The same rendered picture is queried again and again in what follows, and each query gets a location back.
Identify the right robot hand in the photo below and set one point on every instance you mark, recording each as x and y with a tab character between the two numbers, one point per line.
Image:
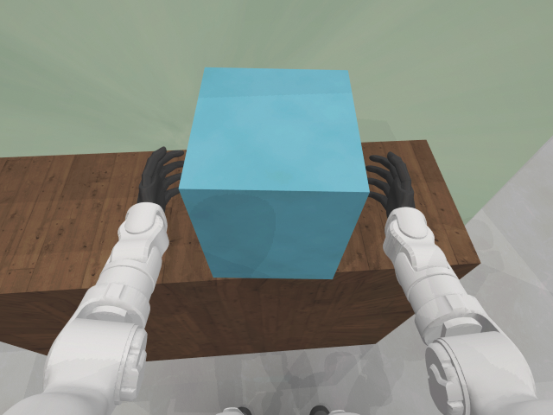
398	190

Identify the robot right upper arm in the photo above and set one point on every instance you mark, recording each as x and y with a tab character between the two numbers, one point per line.
481	374

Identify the carton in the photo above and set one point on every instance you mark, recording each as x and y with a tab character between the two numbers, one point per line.
274	177

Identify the robot right forearm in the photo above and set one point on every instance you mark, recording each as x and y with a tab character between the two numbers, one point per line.
441	305

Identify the left robot hand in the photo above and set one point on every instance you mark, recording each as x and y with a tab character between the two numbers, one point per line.
154	184

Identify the pedestal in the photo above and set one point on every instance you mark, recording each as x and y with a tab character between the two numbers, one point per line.
59	221

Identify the robot left forearm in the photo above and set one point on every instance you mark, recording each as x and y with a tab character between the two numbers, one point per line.
129	277

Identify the robot left upper arm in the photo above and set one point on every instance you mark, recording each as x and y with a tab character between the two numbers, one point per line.
96	366

